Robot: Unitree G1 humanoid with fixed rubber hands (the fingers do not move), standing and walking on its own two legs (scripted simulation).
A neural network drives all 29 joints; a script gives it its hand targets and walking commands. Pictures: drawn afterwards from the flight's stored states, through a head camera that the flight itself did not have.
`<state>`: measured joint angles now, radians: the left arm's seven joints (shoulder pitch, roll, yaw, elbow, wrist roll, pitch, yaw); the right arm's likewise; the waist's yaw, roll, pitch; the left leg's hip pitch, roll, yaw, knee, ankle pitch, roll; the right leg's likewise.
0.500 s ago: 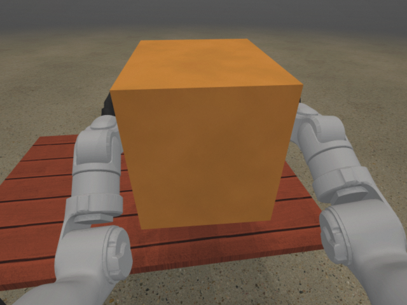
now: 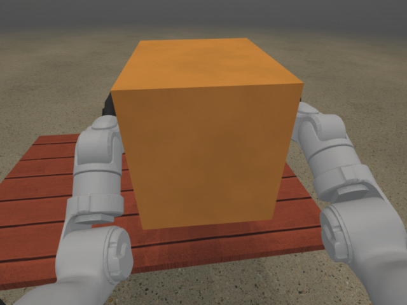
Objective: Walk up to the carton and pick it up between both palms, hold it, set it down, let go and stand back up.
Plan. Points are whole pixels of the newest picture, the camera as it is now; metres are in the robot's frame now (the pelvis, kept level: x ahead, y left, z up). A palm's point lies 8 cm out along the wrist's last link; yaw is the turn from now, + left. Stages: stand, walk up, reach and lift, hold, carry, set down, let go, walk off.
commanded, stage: hold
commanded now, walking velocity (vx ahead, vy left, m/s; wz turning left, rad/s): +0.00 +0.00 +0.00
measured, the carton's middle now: (200, 122) +0.41 +0.00 +0.24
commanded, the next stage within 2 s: none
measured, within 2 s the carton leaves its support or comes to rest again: neither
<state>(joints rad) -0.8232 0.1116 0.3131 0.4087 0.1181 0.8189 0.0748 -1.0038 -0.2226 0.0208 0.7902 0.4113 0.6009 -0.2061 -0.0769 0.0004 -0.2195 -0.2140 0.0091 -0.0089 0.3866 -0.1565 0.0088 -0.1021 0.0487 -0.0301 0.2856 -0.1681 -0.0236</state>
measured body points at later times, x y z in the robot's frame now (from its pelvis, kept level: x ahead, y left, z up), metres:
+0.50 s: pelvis +0.00 +0.00 +0.00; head -0.09 +0.02 +0.44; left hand +0.38 +0.17 +0.26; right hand +0.39 -0.16 +0.28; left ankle +0.03 +0.11 -0.75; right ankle -0.01 -0.10 -0.75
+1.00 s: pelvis +0.00 +0.00 +0.00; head -0.09 +0.02 +0.44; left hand +0.38 +0.17 +0.26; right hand +0.39 -0.16 +0.28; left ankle +0.03 +0.11 -0.75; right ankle -0.01 -0.10 -0.75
